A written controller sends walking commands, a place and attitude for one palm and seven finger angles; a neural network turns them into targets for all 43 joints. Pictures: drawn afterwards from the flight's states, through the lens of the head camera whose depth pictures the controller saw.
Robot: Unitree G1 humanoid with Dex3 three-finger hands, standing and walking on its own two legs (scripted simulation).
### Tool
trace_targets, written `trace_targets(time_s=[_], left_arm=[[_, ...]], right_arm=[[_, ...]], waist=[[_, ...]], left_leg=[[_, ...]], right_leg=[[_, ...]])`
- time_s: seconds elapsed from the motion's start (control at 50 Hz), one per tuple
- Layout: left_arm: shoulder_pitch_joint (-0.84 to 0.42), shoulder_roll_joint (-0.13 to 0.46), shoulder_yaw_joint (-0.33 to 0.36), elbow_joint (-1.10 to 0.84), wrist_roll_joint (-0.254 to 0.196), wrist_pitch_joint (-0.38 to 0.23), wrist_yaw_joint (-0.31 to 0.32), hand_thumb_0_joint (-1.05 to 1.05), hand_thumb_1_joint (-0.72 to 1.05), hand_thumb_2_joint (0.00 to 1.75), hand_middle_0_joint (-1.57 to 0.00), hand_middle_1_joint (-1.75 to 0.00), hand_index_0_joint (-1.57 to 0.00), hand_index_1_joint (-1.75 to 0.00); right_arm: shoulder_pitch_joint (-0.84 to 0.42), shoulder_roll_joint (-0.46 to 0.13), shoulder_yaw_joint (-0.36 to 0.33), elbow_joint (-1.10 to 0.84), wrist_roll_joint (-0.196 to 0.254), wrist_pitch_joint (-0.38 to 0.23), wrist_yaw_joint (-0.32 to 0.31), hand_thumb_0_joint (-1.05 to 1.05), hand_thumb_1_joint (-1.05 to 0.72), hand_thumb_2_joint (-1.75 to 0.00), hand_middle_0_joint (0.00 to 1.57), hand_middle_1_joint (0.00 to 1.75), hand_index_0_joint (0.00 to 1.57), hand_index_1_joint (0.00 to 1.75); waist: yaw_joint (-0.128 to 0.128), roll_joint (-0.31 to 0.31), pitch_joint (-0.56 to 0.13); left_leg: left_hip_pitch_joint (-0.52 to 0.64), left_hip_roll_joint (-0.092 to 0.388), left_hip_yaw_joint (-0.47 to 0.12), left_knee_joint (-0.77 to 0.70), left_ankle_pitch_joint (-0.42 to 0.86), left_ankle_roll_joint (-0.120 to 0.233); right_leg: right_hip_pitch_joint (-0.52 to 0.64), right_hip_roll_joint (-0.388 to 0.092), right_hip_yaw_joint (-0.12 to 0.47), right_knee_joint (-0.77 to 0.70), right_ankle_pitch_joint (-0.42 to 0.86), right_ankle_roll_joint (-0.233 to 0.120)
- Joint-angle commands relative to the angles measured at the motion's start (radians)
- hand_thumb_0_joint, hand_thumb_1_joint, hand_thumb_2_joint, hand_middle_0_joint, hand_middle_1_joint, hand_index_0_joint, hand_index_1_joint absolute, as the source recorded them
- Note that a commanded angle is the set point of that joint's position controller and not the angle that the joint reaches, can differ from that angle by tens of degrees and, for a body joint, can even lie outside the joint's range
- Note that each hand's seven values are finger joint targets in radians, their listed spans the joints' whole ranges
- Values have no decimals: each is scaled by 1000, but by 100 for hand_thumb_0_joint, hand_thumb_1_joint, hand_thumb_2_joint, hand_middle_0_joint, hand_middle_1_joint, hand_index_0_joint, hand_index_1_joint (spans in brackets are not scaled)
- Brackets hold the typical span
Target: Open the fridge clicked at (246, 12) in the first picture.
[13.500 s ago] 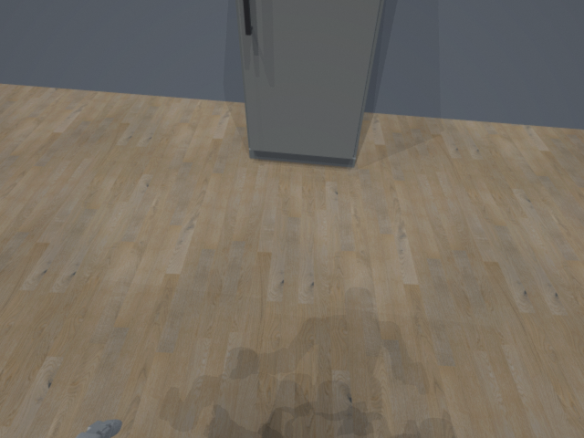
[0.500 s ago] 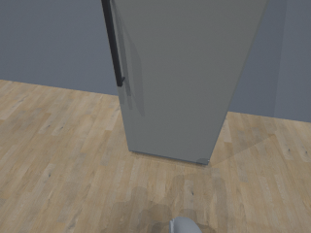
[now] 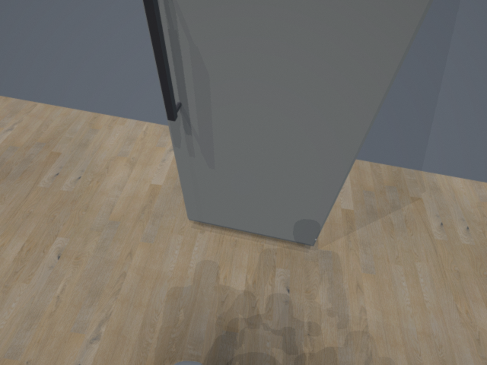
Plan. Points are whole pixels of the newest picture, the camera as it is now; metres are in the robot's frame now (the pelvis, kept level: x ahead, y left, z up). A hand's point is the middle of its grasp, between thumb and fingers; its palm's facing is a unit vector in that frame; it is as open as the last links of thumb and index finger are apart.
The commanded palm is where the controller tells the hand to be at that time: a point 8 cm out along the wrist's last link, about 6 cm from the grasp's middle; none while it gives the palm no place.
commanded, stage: come to a stop and stand still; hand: left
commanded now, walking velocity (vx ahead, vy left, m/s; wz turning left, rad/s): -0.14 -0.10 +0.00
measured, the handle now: (164, 50) +0.71 +0.25 +0.13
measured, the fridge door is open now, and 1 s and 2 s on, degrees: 0 0 0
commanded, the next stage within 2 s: look again from close up in 0.50 s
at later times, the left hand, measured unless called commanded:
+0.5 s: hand out of the picture +0.09 +0.17 -0.15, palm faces -0.01 -0.97 -0.22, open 7.3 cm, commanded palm none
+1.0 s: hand out of the picture +0.03 +0.15 -0.16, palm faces +0.02 -0.98 -0.17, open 7.4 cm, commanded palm none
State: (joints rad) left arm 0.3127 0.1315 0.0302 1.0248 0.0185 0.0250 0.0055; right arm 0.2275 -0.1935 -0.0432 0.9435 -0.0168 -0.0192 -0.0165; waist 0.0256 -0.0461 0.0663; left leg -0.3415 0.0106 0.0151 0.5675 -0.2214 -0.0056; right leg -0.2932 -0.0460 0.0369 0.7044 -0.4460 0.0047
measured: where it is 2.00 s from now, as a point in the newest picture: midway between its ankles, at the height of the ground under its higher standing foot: outside the picture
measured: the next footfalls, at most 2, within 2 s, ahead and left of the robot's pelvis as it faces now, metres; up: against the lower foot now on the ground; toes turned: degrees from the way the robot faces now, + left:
none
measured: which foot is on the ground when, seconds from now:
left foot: down 0.00-1.00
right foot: down 0.00-1.00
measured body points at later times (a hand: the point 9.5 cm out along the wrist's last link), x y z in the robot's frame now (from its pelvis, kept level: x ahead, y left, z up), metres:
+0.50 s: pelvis +0.03 -0.02 +0.01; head +0.05 -0.03 +0.46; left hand +0.09 +0.22 -0.13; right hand +0.05 -0.25 -0.15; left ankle +0.05 +0.14 -0.72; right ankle -0.01 -0.12 -0.72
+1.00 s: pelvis +0.04 -0.01 +0.02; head +0.06 -0.01 +0.47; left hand +0.03 +0.21 -0.14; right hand +0.03 -0.23 -0.15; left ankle +0.05 +0.14 -0.72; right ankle -0.01 -0.12 -0.72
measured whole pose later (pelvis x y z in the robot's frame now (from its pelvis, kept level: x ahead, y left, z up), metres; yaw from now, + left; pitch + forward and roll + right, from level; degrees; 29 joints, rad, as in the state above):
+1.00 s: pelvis +0.04 -0.01 +0.02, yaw -1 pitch -1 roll +1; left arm 0.29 0.14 0.00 1.12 0.01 -0.02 0.02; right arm 0.26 -0.14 0.00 1.14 -0.01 -0.01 -0.03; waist 0.01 -0.01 0.04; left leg -0.19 0.05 0.02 0.42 -0.21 -0.05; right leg -0.12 0.00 0.02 0.45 -0.32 -0.01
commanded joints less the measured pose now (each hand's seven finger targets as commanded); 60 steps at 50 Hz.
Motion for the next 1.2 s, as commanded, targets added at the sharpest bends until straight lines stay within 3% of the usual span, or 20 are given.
trace_targets(time_s=[0.0,0.02,0.04,0.08,0.12,0.14,0.18,0.3,0.44,0.56,0.7,0.94,1.18], left_arm=[[73,56,8,-26,6,-21,13,0,90,90,-20,-30,-20,-30],[89,67,7,-19,1,-24,12,0,90,90,-20,-30,-20,-30],[99,81,6,-12,-2,-30,12,0,90,90,-20,-30,-20,-30],[46,128,1,-16,-2,-43,15,0,90,90,-20,-30,-20,-30],[-9,143,2,-29,-3,-45,19,0,90,90,-20,-30,-20,-30],[-23,142,4,-37,-1,-44,22,0,90,90,-20,-30,-20,-30],[-26,150,6,-44,0,-43,25,0,90,90,-20,-30,-20,-30],[-50,157,5,-46,-2,-40,25,0,90,90,-20,-30,-20,-30],[-53,154,2,-26,-6,-46,22,0,90,90,-20,-30,-20,-30],[-47,149,-2,0,-8,-47,20,0,90,90,-20,-30,-20,-30],[-16,138,-5,29,-8,-53,22,0,90,90,-20,-30,-20,-30],[44,110,-12,67,-7,-55,26,0,90,90,-20,-30,-20,-30],[80,100,-14,83,-4,-60,28,0,90,90,-20,-30,-20,-30]], right_arm=[[-6,-92,-5,-35,-7,-11,-23,0,-90,-90,20,30,20,30],[-19,-87,-2,-37,-3,-8,-25,0,-90,-90,20,30,20,30],[-27,-79,-1,-35,2,-5,-26,0,-90,-90,20,30,20,30],[-13,-57,-2,-27,12,3,-24,0,-90,-90,20,30,20,30],[6,-64,-10,-5,10,12,-20,0,-90,-90,20,30,20,30],[14,-61,-14,2,8,14,-18,0,-90,-90,20,30,20,30],[9,-64,-12,11,8,14,-16,0,-90,-90,20,30,20,30],[-8,-51,0,36,7,14,-11,0,-90,-90,20,30,20,30],[11,-57,14,83,3,1,-12,0,-90,-90,20,30,20,30],[41,-60,22,119,4,-3,-13,0,-90,-90,20,30,20,30],[73,-55,26,147,6,-8,-17,0,-90,-90,20,30,20,30],[89,-40,28,169,7,-9,-21,0,-90,-90,20,30,20,30],[84,-39,27,167,8,-11,-23,0,-90,-90,20,30,20,30]], waist=[[18,273,-30],[24,256,-65],[28,199,-96],[-9,35,-112],[-31,-66,-105],[-36,-81,-102],[-32,-56,-110],[-27,-13,-58],[-20,47,-56],[-18,55,-32],[-18,43,-51],[-19,40,-4],[-18,38,-8]], left_leg=[[35,202,-207,-272,176,138],[59,179,-159,-221,244,124],[82,144,-123,-165,274,99],[124,83,-68,-95,227,37],[148,70,-42,-75,182,15],[152,70,-36,-75,197,12],[155,71,-26,-75,228,9],[150,72,-27,-118,149,3],[167,84,-40,-160,184,3],[167,88,-41,-185,167,3],[195,91,-36,-184,206,5],[203,90,-37,-192,179,10],[208,88,-33,-179,198,11]], right_leg=[[-12,-9,-34,-18,15,-12],[31,-4,-23,-94,94,-9],[62,-6,15,-185,199,-11],[60,-65,109,-250,441,-28],[43,-85,110,-252,507,-36],[45,-84,104,-244,536,-39],[61,-80,101,-232,574,-40],[34,-66,95,-285,401,-38],[72,-46,78,-307,376,-39],[80,-39,66,-332,329,-40],[107,-40,56,-336,376,-42],[75,-34,54,-358,328,-39],[88,-38,53,-358,385,-39]])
